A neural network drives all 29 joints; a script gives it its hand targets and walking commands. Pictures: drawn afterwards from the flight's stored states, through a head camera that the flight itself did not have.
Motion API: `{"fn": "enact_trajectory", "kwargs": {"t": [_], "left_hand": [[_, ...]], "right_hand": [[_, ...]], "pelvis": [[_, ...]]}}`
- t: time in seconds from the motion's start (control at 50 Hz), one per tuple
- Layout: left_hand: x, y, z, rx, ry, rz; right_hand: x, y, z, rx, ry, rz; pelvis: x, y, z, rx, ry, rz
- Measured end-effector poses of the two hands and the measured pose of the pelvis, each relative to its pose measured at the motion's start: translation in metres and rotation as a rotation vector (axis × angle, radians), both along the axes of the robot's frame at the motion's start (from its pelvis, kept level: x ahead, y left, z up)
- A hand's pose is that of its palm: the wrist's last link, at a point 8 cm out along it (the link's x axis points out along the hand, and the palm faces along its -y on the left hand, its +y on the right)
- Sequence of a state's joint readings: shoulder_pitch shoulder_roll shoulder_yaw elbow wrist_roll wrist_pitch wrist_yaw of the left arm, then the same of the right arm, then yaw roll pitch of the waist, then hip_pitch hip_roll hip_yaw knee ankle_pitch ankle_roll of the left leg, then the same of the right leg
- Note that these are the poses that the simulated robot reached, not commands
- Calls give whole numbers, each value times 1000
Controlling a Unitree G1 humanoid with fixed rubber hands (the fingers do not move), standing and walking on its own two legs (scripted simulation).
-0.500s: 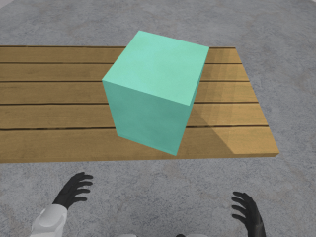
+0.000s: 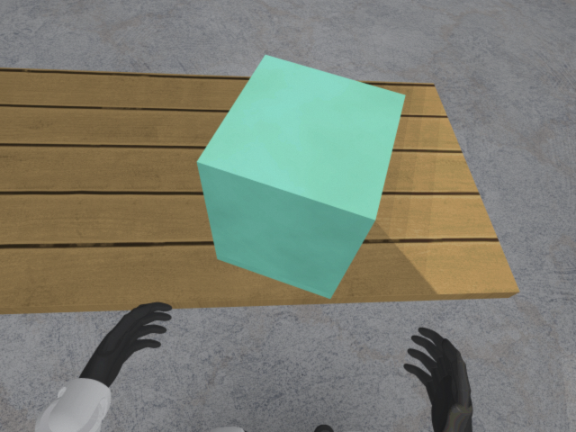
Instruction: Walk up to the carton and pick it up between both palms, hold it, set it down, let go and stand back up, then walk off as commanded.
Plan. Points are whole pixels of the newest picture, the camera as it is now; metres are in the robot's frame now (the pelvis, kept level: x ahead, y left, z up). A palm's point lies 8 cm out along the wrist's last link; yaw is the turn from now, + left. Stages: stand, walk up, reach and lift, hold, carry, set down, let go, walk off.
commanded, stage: reach and lift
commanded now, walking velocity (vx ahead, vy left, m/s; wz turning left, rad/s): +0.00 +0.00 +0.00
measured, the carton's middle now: (300, 186) +0.44 +0.01 +0.03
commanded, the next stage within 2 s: none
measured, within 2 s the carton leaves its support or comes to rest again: neither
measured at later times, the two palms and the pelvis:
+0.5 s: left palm (99, 357) +0.20 +0.24 +0.01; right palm (456, 389) +0.17 -0.16 +0.04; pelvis -0.01 +0.00 +0.00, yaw +0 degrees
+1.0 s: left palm (114, 281) +0.28 +0.23 +0.05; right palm (443, 310) +0.25 -0.15 +0.07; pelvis +0.00 +0.00 +0.00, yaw +0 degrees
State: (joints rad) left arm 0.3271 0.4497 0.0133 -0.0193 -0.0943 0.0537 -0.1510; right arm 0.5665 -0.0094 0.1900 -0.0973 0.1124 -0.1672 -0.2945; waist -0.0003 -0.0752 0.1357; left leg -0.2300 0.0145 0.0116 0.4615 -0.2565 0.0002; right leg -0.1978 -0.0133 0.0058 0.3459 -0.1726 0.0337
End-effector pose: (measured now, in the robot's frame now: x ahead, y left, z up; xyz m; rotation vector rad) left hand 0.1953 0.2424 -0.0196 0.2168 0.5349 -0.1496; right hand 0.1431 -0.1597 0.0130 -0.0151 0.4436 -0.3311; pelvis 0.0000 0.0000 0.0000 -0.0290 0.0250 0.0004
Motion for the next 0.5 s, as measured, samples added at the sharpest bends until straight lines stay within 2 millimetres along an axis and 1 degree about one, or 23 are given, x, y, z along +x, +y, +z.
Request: {"fn": "enact_trajectory", "kwargs": {"t": [0.12, 0.2, 0.38, 0.44, 0.5], "left_hand": [[6, -2, 13, -26, -67, -20], [6, -4, 19, -30, -92, -33], [0, -2, 22, -68, -86, -7], [1, -1, 25, -93, -91, 9], [3, 1, 29, -97, -100, 24]], "right_hand": [[1, 4, 11, 20, -76, -35], [2, 4, 18, 27, -118, -47], [0, 4, 19, 46, -67, -43], [8, 3, 23, 41, -67, -39], [23, 1, 30, 35, -90, -28]], "pelvis": [[0, 2, 0, -3, -4, 0], [-3, 3, -1, -3, -10, 0], [-7, 2, -1, -3, -20, 0], [-8, 2, -1, -2, -21, 0], [-7, 1, -1, -2, -22, 0]]}}
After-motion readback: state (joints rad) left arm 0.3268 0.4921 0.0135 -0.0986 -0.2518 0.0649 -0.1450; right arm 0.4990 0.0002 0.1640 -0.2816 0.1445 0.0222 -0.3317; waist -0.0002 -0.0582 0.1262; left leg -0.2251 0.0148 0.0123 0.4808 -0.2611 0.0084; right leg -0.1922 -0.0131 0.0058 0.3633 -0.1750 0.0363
